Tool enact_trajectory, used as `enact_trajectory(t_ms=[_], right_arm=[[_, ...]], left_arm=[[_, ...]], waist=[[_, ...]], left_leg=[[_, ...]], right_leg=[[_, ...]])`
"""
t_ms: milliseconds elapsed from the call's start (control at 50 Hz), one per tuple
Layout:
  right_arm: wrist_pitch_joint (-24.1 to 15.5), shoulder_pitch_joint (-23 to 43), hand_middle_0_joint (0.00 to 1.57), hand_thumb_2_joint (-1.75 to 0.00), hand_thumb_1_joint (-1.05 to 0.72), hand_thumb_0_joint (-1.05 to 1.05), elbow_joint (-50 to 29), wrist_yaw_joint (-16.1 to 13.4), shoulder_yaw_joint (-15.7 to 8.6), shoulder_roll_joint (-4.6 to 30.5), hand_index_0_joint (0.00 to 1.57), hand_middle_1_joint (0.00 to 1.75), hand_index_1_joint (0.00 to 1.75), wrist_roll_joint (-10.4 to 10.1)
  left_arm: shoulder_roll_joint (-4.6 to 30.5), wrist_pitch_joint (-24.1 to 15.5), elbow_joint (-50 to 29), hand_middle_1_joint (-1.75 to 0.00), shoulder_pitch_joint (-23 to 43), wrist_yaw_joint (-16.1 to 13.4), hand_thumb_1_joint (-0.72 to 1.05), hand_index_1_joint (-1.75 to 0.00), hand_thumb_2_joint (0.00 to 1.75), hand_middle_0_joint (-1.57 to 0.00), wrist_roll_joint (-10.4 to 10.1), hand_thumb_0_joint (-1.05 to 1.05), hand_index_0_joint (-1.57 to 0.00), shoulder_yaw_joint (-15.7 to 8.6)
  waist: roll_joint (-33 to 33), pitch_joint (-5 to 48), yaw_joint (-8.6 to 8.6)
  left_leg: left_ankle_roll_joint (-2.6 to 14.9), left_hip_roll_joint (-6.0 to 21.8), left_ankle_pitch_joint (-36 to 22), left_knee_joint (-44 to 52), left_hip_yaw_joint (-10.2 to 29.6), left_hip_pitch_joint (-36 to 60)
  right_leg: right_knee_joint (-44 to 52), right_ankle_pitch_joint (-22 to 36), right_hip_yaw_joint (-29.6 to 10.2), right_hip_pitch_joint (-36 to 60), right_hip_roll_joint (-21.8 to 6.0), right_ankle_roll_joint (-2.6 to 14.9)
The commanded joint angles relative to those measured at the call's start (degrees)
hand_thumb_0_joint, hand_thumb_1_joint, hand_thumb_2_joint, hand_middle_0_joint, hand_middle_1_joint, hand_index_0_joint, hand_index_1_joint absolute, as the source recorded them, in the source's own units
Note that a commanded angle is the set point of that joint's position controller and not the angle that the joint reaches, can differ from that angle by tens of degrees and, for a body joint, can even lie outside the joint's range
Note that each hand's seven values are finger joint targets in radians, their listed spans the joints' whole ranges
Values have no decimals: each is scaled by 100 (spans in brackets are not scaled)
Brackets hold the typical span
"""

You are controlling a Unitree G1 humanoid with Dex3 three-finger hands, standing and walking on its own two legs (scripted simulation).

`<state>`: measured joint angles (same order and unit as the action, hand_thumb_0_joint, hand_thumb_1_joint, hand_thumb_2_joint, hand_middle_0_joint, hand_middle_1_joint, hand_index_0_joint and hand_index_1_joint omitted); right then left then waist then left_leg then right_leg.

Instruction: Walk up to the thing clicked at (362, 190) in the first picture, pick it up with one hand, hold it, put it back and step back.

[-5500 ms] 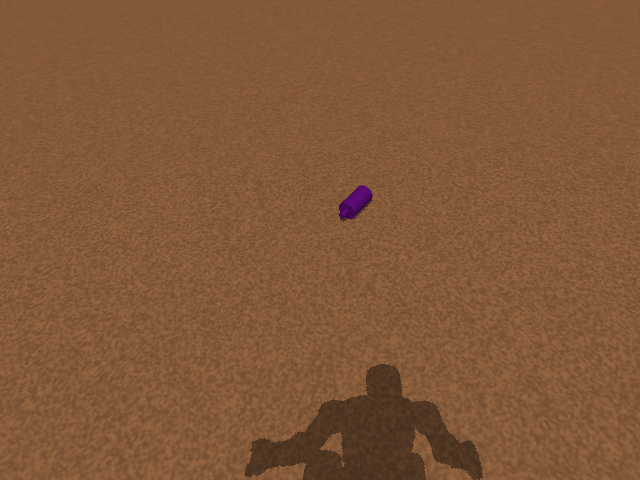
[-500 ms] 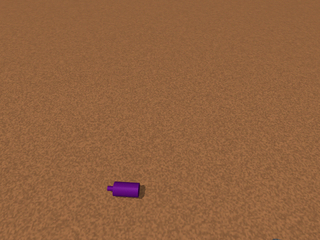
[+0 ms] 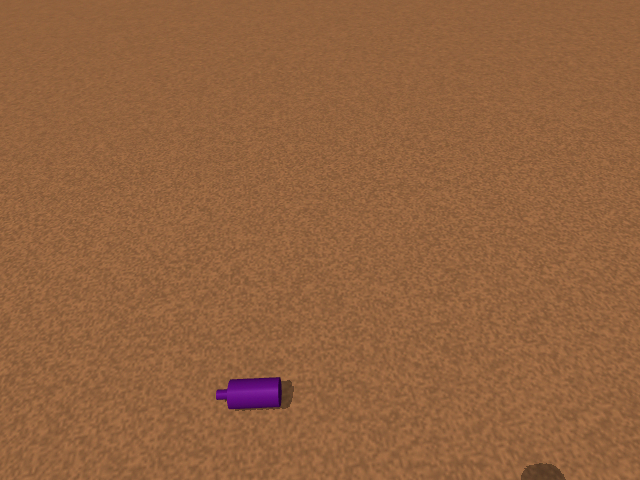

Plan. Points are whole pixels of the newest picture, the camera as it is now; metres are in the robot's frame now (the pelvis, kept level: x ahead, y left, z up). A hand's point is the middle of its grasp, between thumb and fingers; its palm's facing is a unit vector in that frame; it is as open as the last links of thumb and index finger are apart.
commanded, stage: walk up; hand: left
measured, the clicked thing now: (248, 393) +0.50 +0.29 -0.73
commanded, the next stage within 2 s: stand in 1.00 s
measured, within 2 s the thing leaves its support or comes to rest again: neither
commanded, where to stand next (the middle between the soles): +0.10 +0.00 m, yaw -1 degrees
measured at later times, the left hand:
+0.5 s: hand out of the picture +0.11 +0.25 -0.15, palm faces -0.08 -0.92 -0.39, open 7.4 cm
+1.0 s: hand out of the picture +0.10 +0.26 -0.15, palm faces -0.10 -0.91 -0.39, open 7.4 cm
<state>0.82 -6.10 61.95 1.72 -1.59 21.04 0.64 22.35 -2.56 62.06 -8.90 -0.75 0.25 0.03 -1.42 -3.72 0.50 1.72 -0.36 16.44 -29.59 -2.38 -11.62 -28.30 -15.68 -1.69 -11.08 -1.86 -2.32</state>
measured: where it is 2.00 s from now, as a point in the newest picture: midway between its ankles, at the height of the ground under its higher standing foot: outside the picture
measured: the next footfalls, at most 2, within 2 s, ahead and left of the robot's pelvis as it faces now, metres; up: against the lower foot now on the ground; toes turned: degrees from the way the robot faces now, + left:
none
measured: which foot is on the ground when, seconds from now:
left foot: down 0.00-1.00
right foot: down 0.00-1.00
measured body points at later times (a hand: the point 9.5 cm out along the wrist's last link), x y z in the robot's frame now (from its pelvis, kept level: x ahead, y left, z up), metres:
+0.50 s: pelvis +0.01 +0.00 +0.00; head +0.03 -0.01 +0.45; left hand +0.11 +0.30 -0.12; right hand +0.10 -0.32 -0.12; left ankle +0.00 +0.10 -0.74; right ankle +0.00 -0.15 -0.74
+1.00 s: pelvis +0.01 +0.00 +0.00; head +0.02 -0.01 +0.45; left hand +0.11 +0.30 -0.12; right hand +0.08 -0.32 -0.13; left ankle +0.00 +0.10 -0.74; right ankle +0.00 -0.15 -0.74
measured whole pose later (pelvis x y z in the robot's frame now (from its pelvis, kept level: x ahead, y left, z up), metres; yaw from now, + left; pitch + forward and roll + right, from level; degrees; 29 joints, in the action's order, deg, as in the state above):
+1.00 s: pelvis +0.01 +0.00 +0.00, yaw -3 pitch -3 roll +0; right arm 1.7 -4.3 62.5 1.9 -3.0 21.0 0.7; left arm 21.3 -1.3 62.9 -6.2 -0.9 1.0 0.6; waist -0.4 -4.5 -0.3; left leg 1.3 0.3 15.2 -24.5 -5.7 -6.8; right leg -25.7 -14.5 -4.9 -8.8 -1.1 -2.1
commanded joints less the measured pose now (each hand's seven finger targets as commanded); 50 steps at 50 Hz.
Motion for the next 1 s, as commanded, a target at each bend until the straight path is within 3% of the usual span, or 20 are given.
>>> enact_trajectory(t_ms=[0, 120, 220, 340, 480, 640, 860, 960, 980], right_arm=[[-168, 345, 20, -90, -90, 0, -339, -124, -323, 1342, 20, 30, 30, -11], [-125, 507, 20, -90, -90, 0, -277, -114, -335, 1332, 20, 30, 30, 3], [-108, 593, 20, -90, -90, 0, -331, -106, -333, 1240, 20, 30, 30, -12], [-102, 588, 20, -90, -90, 0, -288, -91, -359, 1263, 20, 30, 30, -9], [-91, 564, 20, -90, -90, 0, -283, -95, -371, 1260, 20, 30, 30, 10], [-87, 523, 20, -90, -90, 0, -293, -100, -386, 1288, 20, 30, 30, 15], [-65, 511, 20, -90, -90, 0, -335, -87, -402, 1264, 20, 30, 30, 18], [-65, 472, 20, -90, -90, 0, -366, -76, -403, 1232, 20, 30, 30, 20], [-115, 507, 20, -90, -90, 0, -288, -115, -243, 955, 20, 30, 30, -78]], left_arm=[[1267, -130, -308, -30, 217, -135, 90, -30, 90, -20, -41, 0, -20, -254], [1162, -52, -273, -30, 418, -129, 90, -30, 90, -20, -31, 0, -20, -180], [1301, -79, -205, -30, 423, -140, 90, -30, 90, -20, 17, 0, -20, -221], [1221, -63, -219, -30, 622, -129, 90, -30, 90, -20, 21, 0, -20, -195], [1255, -65, -243, -30, 618, -138, 90, -30, 90, -20, 41, 0, -20, -221], [1209, -27, -255, -30, 518, -129, 90, -30, 90, -20, 39, 0, -20, -208], [1217, -6, -280, -30, 535, -128, 90, -30, 90, -20, 53, 0, -20, -222], [1245, -19, -283, -30, 435, -136, 90, -30, 90, -20, 66, 0, -20, -238], [1065, 27, -243, -30, 719, -96, 90, -30, 90, -20, -22, 0, -20, -179]], waist=[[205, 801, -32], [-107, 542, -29], [129, 551, -48], [123, 625, -99], [187, 727, -113], [177, 641, -95], [190, 383, -113], [281, 526, -94], [536, 564, -205]], left_leg=[[212, 660, -2095, 454, 607, 559], [313, 860, -1344, 962, 764, 499], [121, 632, -1603, 688, 424, 510], [139, 710, -1384, 892, 460, 746], [111, 676, -1458, 806, 335, 884], [179, 719, -1400, 899, 314, 930], [155, 686, -866, 995, 323, 713], [149, 667, -973, 862, 240, 871], [68, 812, -1686, 1147, 540, 910]], right_leg=[[281, 1911, -397, 238, -496, 408], [190, 1088, -168, 60, -245, 320], [507, 1966, -490, 313, -533, 377], [531, 1662, -440, 213, -451, 352], [560, 1846, -566, 203, -534, 416], [493, 1752, -502, 135, -435, 384], [558, 1472, -570, 41, -379, 399], [634, 1591, -653, 55, -428, 420], [781, 2019, -589, 132, -437, 353]])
